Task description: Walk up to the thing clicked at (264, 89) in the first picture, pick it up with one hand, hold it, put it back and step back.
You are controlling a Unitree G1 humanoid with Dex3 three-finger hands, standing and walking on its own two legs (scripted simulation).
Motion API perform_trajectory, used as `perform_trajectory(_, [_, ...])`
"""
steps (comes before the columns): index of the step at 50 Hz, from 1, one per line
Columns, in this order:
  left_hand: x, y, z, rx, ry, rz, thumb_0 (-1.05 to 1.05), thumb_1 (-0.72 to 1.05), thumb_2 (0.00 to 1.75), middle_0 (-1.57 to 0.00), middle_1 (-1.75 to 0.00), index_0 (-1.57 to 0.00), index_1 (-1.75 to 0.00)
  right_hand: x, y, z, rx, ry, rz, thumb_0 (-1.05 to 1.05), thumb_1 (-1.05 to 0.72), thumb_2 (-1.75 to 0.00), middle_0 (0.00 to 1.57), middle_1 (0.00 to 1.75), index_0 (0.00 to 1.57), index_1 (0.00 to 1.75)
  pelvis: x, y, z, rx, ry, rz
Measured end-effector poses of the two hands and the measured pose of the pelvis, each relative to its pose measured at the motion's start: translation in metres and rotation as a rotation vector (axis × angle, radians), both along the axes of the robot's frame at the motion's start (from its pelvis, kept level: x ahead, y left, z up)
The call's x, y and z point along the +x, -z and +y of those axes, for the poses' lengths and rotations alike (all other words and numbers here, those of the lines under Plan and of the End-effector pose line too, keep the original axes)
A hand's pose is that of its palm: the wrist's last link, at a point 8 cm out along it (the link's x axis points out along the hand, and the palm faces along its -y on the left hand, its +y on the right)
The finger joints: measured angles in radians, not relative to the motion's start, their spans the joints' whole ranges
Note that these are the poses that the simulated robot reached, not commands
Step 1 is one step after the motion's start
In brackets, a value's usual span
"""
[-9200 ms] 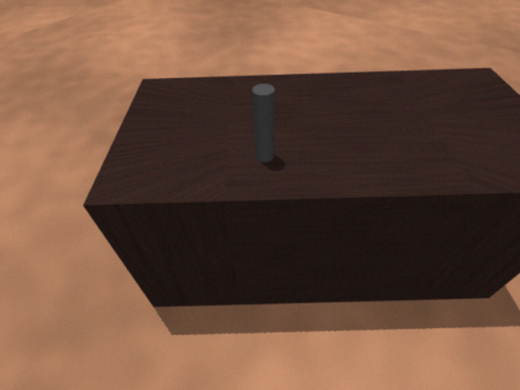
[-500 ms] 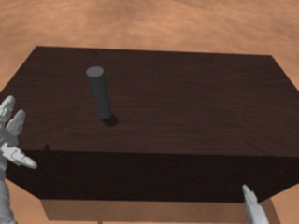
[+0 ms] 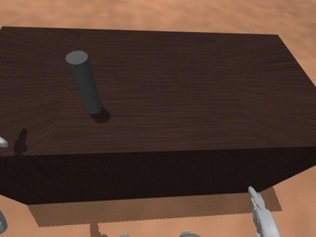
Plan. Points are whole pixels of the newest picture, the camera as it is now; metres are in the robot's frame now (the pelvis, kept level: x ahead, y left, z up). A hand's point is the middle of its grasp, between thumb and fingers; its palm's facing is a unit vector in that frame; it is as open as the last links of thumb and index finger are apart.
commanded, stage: go down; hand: left
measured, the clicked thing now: (86, 86) +0.55 +0.20 +0.02
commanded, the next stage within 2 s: approach in 1.42 s
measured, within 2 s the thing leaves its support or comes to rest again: neither
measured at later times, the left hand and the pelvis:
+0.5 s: hand out of the picture +0.42 +0.37 +0.10, palm faces +0.17 -0.98 +0.02, open 17.7 cm; pelvis +0.01 +0.00 -0.01, yaw +0 degrees
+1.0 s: hand out of the picture +0.44 +0.38 +0.10, palm faces +0.19 -0.98 +0.02, open 17.7 cm; pelvis +0.00 +0.01 -0.02, yaw +0 degrees
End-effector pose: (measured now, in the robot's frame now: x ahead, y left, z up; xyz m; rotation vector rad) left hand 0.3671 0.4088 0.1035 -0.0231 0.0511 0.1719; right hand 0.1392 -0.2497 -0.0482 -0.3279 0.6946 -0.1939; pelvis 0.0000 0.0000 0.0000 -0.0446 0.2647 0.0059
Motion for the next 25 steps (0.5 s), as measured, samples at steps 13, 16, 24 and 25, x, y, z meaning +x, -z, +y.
perform_trajectory(13, [0.011, 0.002, 0.007, 0.002, -0.003, 0.008, -0.01, -0.61, 0.1, -0.05, -0.06, -0.04, -0.07, 0.011, -0.003, 0.005, -0.002, -0.018, -0.029, -0.01, 0.54, -0.05, 0.05, 0.05, 0.06, 0.06, 0.009, 0.006, 0.002, -0.008, -0.003, 0.024])
perform_trajectory(16, [0.013, 0.001, 0.009, -0.003, -0.007, 0.002, -0.01, -0.61, 0.1, -0.05, -0.06, -0.04, -0.07, 0.013, -0.006, 0.002, -0.013, -0.016, -0.044, -0.01, 0.54, -0.05, 0.05, 0.05, 0.06, 0.06, 0.01, 0.008, 0.002, -0.009, -0.004, 0.028])
perform_trajectory(24, [0.02, 0.003, 0.012, -0.006, -0.003, 0.003, -0.01, -0.61, 0.1, -0.05, -0.06, -0.05, -0.07, 0.008, -0.005, 0.0, -0.026, -0.016, -0.035, -0.01, 0.54, -0.05, 0.05, 0.05, 0.05, 0.06, 0.008, 0.012, 0.002, -0.013, -0.004, 0.041])
perform_trajectory(25, [0.021, 0.003, 0.013, -0.006, -0.003, 0.002, -0.01, -0.61, 0.1, -0.05, -0.06, -0.05, -0.07, 0.007, -0.004, 0.0, -0.025, -0.016, -0.031, -0.01, 0.54, -0.05, 0.05, 0.05, 0.05, 0.06, 0.008, 0.012, 0.002, -0.013, -0.004, 0.042])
